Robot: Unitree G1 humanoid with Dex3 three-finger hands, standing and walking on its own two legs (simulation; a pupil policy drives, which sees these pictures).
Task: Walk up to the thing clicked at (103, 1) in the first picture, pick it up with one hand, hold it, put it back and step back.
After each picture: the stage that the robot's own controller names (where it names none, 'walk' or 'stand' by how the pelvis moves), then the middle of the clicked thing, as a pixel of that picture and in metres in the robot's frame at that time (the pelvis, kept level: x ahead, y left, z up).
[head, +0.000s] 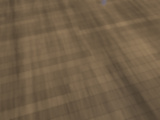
stand; out of the picture +2.28 -0.37 -0.65
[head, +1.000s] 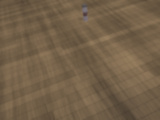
walk; (85, 12) +2.16 +0.05 -0.62
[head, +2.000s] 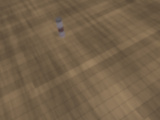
walk; (60, 27) +1.50 +0.35 -0.65
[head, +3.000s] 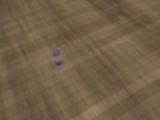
walk; (58, 60) +1.03 +0.30 -0.65
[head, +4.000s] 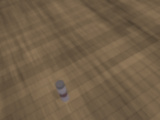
walk; (62, 91) +0.67 +0.25 -0.65
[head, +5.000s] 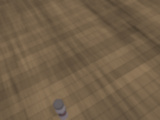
stand; (61, 110) +0.47 +0.22 -0.64
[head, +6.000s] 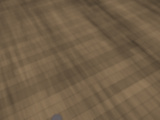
stand; out of the picture +0.41 +0.19 -0.65
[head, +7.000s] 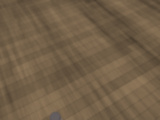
stand; out of the picture +0.41 +0.20 -0.66
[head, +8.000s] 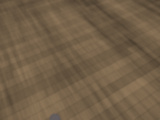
stand; out of the picture +0.42 +0.21 -0.66
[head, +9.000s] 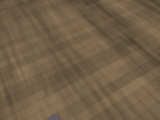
stand; out of the picture +0.41 +0.21 -0.66
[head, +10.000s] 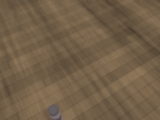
go down; (56, 115) +0.42 +0.21 -0.65
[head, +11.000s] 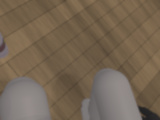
go down; out of the picture +0.47 +0.28 -0.23
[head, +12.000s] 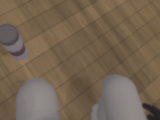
close in; (14, 45) +0.47 +0.27 -0.25
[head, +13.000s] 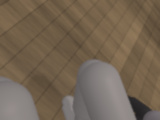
close in; out of the picture +0.45 +0.31 -0.16
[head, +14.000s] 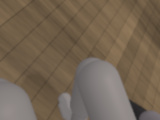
close; out of the picture +0.44 +0.32 -0.16
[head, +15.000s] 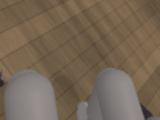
lift; out of the picture +0.32 +0.28 -0.12
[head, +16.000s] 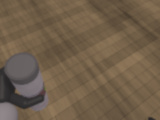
lift; (31, 87) +0.31 +0.17 +0.05
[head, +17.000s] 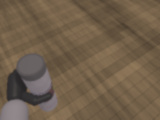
hold; (41, 87) +0.32 +0.14 +0.03
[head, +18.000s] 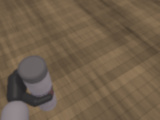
hold; (41, 88) +0.31 +0.15 +0.04
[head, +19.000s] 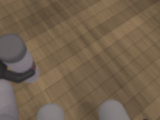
crouch; (22, 63) +0.40 +0.20 -0.03
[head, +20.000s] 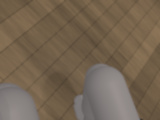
lower; out of the picture +0.45 +0.29 -0.12
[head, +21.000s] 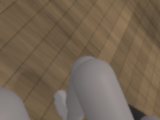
lower; out of the picture +0.44 +0.32 -0.16
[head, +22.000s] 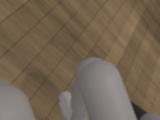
lower; out of the picture +0.42 +0.31 -0.16
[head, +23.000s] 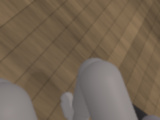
lower; out of the picture +0.42 +0.30 -0.16
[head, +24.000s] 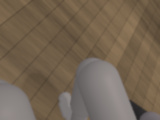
rest; out of the picture +0.42 +0.30 -0.16
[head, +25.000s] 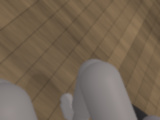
open; out of the picture +0.43 +0.28 -0.17
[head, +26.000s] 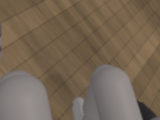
stand; out of the picture +0.43 +0.26 -0.19
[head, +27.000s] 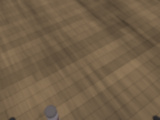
stand; (53, 117) +0.40 +0.18 -0.56
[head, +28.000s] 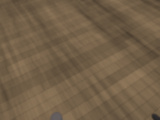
stand; out of the picture +0.41 +0.18 -0.60
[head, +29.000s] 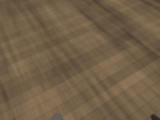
stand; out of the picture +0.40 +0.17 -0.60
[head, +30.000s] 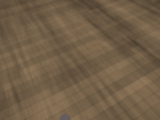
stand; out of the picture +0.44 +0.16 -0.65
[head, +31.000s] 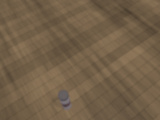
walk; (65, 100) +0.46 +0.16 -0.64
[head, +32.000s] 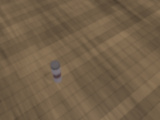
walk; (56, 72) +0.69 +0.18 -0.63
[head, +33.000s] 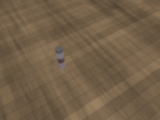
stand; (60, 57) +0.99 +0.22 -0.63
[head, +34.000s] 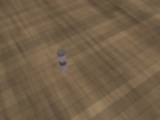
stand; (62, 60) +0.98 +0.21 -0.65
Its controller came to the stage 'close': yes
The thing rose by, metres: 0.69
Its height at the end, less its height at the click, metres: +0.00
